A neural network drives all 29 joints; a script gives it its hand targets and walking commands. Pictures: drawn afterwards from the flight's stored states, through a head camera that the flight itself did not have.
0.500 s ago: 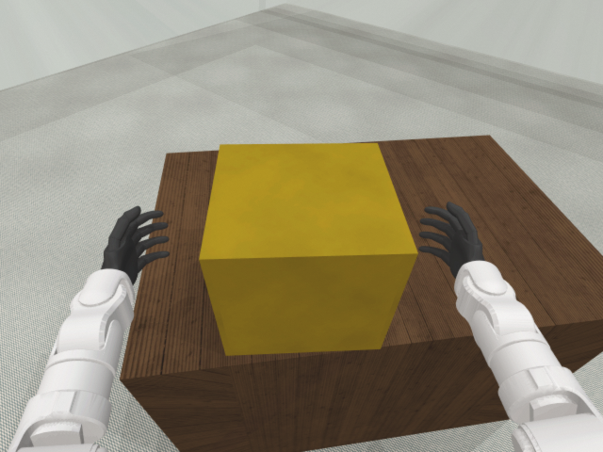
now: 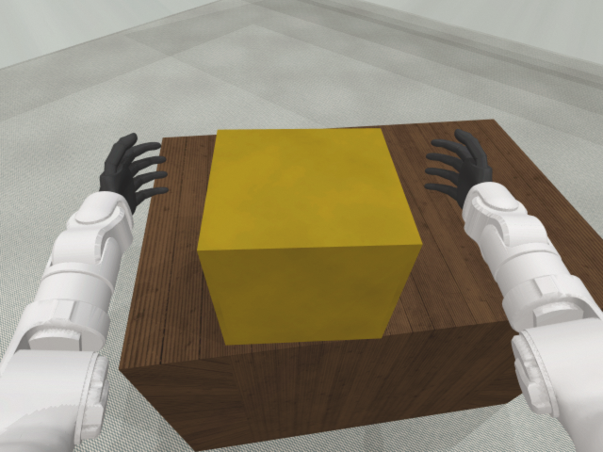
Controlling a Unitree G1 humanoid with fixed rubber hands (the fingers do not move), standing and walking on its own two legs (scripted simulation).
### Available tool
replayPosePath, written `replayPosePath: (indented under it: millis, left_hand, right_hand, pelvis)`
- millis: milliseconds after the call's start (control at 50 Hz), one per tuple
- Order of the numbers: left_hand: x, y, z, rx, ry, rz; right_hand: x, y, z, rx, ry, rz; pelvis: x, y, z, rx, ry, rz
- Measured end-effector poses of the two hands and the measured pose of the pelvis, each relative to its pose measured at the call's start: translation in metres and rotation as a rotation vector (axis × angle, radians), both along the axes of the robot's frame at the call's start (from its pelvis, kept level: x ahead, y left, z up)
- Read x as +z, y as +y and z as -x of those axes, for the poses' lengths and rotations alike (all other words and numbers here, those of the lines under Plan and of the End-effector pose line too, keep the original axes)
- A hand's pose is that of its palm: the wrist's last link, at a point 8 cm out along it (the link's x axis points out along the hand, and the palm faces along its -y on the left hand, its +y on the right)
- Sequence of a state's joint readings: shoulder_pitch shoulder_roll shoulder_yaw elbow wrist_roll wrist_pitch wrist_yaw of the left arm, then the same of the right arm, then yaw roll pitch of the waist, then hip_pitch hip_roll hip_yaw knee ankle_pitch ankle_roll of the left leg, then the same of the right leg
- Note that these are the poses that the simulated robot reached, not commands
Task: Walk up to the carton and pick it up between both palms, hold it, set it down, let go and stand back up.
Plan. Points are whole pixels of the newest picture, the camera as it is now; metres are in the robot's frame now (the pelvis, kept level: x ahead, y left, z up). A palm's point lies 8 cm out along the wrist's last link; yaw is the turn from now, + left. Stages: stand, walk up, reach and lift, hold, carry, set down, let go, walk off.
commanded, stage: reach and lift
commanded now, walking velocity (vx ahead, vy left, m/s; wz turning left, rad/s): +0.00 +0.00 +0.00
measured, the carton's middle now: (302, 237) +0.47 +0.01 +0.00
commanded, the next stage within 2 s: none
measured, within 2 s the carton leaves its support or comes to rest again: neither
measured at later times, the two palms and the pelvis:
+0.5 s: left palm (119, 167) +0.46 +0.25 +0.17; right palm (470, 163) +0.45 -0.21 +0.18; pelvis -0.01 +0.00 +0.00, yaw +1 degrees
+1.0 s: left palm (156, 228) +0.45 +0.23 +0.05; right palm (447, 222) +0.45 -0.22 +0.07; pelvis -0.02 +0.01 -0.02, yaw -2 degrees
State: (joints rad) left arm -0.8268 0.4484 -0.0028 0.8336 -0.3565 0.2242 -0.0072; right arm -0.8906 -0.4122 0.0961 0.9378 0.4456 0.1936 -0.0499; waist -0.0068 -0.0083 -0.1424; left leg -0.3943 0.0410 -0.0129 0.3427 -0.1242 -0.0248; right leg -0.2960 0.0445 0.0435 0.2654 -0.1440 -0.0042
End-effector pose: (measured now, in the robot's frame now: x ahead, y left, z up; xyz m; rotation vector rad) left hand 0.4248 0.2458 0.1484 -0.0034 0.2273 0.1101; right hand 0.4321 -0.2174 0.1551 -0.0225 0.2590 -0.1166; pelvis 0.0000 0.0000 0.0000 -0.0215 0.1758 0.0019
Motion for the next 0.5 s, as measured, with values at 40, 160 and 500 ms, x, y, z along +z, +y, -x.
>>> replayPosePath:
  millis: [40,160,500]
  left_hand:
    - [0.005,-0.001,-0.004,0.001,-0.001,0.000]
    - [0.020,-0.002,-0.016,0.006,-0.002,-0.001]
    - [0.020,0.003,-0.032,0.023,0.011,-0.021]
  right_hand:
    - [0.005,0.000,-0.004,-0.001,0.001,0.000]
    - [0.021,0.000,-0.013,-0.004,0.004,0.000]
    - [0.022,0.003,-0.023,-0.022,0.033,0.005]
  pelvis:
    - [0.000,0.000,0.001,0.000,0.011,0.001]
    - [-0.002,0.000,0.004,0.002,0.045,0.003]
    - [-0.005,0.003,0.009,0.011,0.094,0.009]
